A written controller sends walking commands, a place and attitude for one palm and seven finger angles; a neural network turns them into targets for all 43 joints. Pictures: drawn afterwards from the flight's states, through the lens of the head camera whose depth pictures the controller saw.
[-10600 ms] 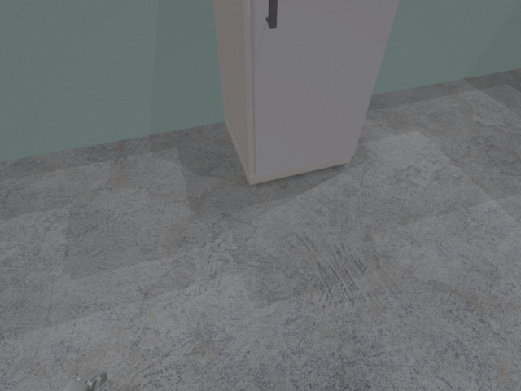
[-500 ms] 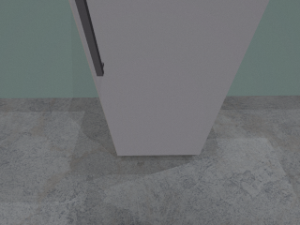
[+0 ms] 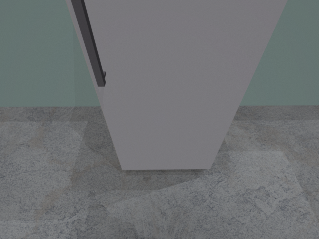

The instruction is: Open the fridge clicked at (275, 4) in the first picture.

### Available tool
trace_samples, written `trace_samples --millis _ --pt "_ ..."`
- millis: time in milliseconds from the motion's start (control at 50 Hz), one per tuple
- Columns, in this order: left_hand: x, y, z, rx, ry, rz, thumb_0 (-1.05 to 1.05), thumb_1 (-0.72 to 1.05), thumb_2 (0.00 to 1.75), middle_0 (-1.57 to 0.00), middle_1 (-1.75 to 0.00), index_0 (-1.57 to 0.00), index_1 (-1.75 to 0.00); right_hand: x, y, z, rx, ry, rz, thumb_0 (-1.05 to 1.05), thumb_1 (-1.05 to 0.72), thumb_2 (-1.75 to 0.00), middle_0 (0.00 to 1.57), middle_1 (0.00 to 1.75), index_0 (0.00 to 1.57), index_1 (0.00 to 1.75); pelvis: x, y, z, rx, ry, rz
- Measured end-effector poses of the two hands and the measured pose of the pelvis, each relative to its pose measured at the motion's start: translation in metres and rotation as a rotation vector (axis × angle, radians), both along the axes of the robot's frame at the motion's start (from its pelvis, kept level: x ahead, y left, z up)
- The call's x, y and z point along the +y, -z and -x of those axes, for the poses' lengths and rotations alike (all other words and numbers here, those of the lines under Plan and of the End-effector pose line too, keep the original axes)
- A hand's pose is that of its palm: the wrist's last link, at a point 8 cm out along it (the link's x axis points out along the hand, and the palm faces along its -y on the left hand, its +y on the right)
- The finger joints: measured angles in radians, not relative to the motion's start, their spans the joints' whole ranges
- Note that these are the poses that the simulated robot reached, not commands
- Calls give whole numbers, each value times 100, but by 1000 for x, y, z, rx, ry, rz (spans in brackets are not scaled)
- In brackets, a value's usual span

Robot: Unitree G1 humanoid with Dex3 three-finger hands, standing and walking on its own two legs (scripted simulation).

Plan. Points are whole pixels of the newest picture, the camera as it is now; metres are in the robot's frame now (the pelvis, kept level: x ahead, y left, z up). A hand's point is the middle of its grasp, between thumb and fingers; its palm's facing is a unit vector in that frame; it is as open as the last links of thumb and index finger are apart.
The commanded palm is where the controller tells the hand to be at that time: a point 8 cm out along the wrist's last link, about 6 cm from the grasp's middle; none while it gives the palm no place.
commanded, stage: look again from close up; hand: left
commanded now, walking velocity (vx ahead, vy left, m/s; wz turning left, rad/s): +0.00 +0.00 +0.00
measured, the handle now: (88, 28) +0.57 +0.23 +0.24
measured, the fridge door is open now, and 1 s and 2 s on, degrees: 0 0 0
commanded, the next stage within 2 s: shuffle to correct the standing spot in 0.16 s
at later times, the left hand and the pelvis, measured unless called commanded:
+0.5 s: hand out of the picture -0.02 +0.16 -0.18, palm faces +0.11 -0.98 -0.18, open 7.4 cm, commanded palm none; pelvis +0.01 +0.00 -0.01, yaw +2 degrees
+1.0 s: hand (97, 218) +0.21 +0.21 -0.17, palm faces +0.00 -0.97 -0.24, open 7.3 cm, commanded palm none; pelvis +0.12 +0.02 -0.01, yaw +1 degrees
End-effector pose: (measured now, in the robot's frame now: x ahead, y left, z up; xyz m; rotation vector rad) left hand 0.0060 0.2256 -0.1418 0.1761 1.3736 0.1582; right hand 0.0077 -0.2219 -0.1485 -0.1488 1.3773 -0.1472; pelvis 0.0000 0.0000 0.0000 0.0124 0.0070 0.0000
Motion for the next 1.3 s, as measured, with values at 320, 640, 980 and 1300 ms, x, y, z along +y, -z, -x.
trace_samples --millis 320,640,980,1300 --pt "-11 0 13 18 -17 8 1 91 90 -20 -30 -20 -30 -1 1 16 36 5 -15 0 -91 -90 20 29 20 30 -7 0 2 -8 -3 -1" --pt "6 22 54 188 -119 87 0 91 90 -20 -30 -20 -30 18 -1 -33 -25 -16 42 0 -91 -90 20 29 20 30 27 15 -38 -17 -15 5" --pt "31 -3 -179 -126 36 -16 2 93 90 -19 -30 -20 -30 63 -1 -30 190 85 -97 0 -91 -90 20 29 21 30 22 4 -117 -7 -11 -10" --pt "26 15 -197 -199 -14 21 0 91 90 -20 -30 -21 -30 6 -4 -165 -89 -17 65 0 -91 -90 20 29 20 30 26 15 -116 -4 -41 -5"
